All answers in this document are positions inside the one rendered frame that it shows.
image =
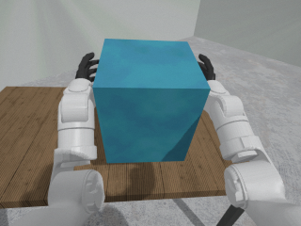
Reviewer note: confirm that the right robot upper arm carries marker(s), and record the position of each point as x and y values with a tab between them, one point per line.
256	187

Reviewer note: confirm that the left robot upper arm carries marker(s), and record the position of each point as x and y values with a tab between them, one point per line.
73	196

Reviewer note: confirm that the left robot forearm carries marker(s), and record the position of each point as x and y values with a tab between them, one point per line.
75	126

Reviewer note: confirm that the left robot hand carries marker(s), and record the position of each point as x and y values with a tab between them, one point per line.
84	70

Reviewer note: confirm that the carton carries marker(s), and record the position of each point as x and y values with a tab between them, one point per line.
149	96

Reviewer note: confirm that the right robot forearm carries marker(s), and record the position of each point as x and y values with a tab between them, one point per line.
237	141

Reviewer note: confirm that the table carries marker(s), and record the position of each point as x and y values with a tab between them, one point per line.
29	137

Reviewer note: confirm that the right robot hand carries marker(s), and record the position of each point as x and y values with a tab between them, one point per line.
207	68

